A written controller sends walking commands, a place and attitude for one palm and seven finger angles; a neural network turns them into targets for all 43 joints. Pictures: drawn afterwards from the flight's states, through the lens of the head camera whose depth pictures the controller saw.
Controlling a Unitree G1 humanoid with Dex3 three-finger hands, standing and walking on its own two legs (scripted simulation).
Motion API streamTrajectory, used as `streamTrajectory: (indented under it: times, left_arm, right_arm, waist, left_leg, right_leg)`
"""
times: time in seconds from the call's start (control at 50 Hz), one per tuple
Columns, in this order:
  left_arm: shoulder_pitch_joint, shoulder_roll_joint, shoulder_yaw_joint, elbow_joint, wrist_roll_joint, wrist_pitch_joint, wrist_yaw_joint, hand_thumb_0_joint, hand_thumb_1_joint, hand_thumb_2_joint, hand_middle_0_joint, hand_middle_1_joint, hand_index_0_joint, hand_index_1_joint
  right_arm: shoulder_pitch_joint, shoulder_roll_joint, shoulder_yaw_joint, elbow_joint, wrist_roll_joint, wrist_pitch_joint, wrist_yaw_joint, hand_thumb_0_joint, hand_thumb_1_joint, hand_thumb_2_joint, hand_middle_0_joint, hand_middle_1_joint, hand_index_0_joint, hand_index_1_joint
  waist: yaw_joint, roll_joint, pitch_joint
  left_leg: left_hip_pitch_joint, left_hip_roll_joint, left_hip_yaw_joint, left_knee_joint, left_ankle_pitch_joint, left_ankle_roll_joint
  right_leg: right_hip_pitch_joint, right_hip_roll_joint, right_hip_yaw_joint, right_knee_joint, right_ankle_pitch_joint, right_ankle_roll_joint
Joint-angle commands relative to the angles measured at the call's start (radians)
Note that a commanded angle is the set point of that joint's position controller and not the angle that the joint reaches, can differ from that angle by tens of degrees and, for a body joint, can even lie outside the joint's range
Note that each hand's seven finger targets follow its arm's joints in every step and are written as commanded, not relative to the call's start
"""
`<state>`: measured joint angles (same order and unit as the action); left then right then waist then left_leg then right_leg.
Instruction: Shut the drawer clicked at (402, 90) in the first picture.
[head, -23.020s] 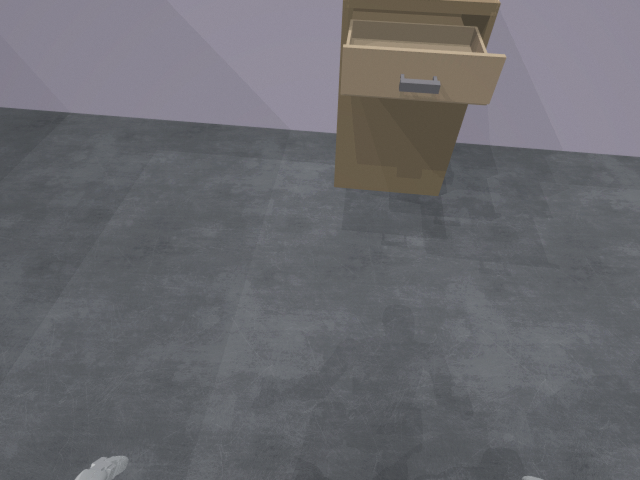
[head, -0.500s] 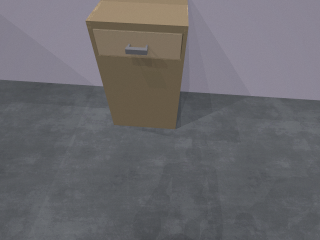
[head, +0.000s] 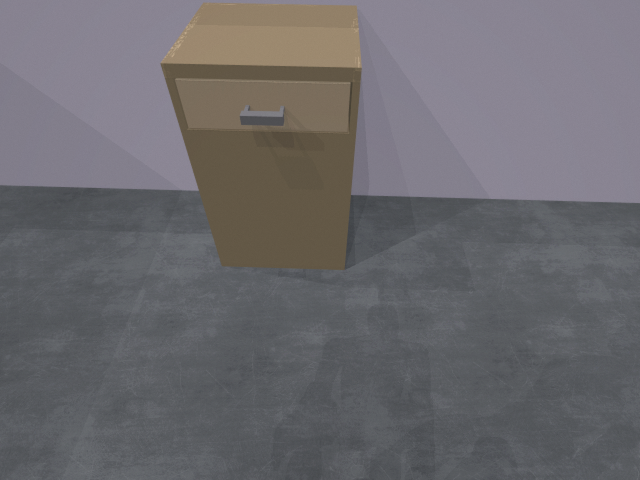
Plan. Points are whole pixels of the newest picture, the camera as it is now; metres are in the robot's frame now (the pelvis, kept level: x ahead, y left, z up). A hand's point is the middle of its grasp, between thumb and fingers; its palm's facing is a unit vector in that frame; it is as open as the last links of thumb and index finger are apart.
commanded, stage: let the arm hang, fingers relaxed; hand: left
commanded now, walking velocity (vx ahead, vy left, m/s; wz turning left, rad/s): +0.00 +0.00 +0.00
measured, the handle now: (263, 113) +0.97 +0.20 -0.06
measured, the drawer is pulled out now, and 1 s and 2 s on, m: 0.00 0.00 0.00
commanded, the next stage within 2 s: look to check the result in 0.06 s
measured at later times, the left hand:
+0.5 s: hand out of the picture +0.00 +0.17 -0.17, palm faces +0.03 -0.98 -0.19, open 7.4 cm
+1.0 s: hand out of the picture +0.03 +0.17 -0.17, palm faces +0.01 -0.98 -0.21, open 7.4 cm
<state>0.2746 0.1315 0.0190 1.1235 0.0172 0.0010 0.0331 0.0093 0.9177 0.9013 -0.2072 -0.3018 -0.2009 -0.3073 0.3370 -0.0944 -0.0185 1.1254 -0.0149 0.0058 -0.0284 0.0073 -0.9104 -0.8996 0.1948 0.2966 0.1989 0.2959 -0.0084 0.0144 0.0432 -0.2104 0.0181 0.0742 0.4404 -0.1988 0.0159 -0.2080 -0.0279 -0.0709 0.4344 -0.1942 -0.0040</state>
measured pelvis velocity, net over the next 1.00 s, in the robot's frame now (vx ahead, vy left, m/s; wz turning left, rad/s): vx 0.02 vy -0.01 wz -0.01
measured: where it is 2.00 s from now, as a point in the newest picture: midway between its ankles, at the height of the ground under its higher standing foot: outside the picture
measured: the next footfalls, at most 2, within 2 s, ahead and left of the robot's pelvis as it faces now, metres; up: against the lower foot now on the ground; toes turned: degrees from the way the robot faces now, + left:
none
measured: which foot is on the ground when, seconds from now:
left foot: down 0.00-1.00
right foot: down 0.00-1.00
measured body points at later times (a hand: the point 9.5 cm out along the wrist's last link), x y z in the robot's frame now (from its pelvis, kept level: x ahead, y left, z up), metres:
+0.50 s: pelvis +0.01 +0.00 +0.00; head +0.02 -0.01 +0.45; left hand +0.00 +0.22 -0.16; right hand -0.01 -0.21 -0.16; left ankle +0.03 +0.11 -0.74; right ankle +0.03 -0.12 -0.74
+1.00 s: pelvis +0.02 -0.01 +0.00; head +0.04 -0.02 +0.45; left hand +0.03 +0.22 -0.15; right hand +0.01 -0.23 -0.16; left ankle +0.03 +0.11 -0.74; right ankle +0.03 -0.12 -0.74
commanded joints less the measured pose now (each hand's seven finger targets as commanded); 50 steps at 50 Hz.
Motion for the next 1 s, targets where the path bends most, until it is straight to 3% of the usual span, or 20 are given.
streamTrajectory:
  times: [0.0,0.14,0.46,0.64,0.98]
  left_arm:
    - [0.071,0.091,0.014,-0.012,-0.005,-0.009,0.006,0.000,0.900,0.900,-0.200,-0.300,-0.200,-0.300]
    - [0.067,0.098,0.015,-0.008,-0.005,-0.011,0.006,0.000,0.900,0.900,-0.200,-0.300,-0.200,-0.300]
    - [0.054,0.117,0.015,-0.001,-0.004,-0.017,0.005,0.000,0.900,0.900,-0.200,-0.300,-0.200,-0.300]
    - [0.029,0.126,0.015,-0.002,-0.006,-0.020,0.003,0.000,0.900,0.900,-0.200,-0.300,-0.200,-0.300]
    - [-0.001,0.157,0.016,-0.003,-0.007,-0.025,0.002,0.000,0.900,0.900,-0.200,-0.300,-0.200,-0.300]
  right_arm:
    - [0.081,-0.089,-0.012,-0.013,-0.004,-0.009,-0.007,0.000,-0.900,-0.900,0.200,0.300,0.200,0.300]
    - [0.078,-0.101,-0.012,-0.009,-0.003,-0.011,-0.008,0.000,-0.900,-0.900,0.200,0.300,0.200,0.300]
    - [0.043,-0.125,-0.016,-0.011,0.001,-0.012,-0.008,0.000,-0.900,-0.900,0.200,0.300,0.200,0.300]
    - [0.014,-0.139,-0.014,-0.003,-0.001,-0.016,-0.008,0.000,-0.900,-0.900,0.200,0.300,0.200,0.300]
    - [-0.016,-0.167,-0.014,0.001,-0.001,-0.016,-0.007,0.000,-0.900,-0.900,0.200,0.300,0.200,0.300]
  waist:
    - [0.002,-0.009,0.059]
    - [-0.003,0.015,0.047]
    - [-0.001,-0.021,0.042]
    - [-0.001,0.001,0.027]
    - [-0.001,-0.019,0.020]
  left_leg:
    - [-0.032,0.085,-0.099,-0.123,-0.060,0.020]
    - [-0.014,0.088,-0.100,-0.128,-0.052,0.020]
    - [0.018,0.089,-0.089,-0.115,0.001,0.017]
    - [0.039,0.094,-0.089,-0.118,0.044,0.014]
    - [0.060,0.099,-0.084,-0.121,0.079,0.008]
  right_leg:
    - [-0.041,-0.070,0.075,-0.105,-0.074,-0.035]
    - [-0.038,-0.070,0.079,-0.105,-0.064,-0.036]
    - [-0.030,-0.075,0.088,-0.120,-0.037,-0.035]
    - [-0.012,-0.079,0.090,-0.122,0.001,-0.035]
    - [0.014,-0.085,0.096,-0.139,0.044,-0.036]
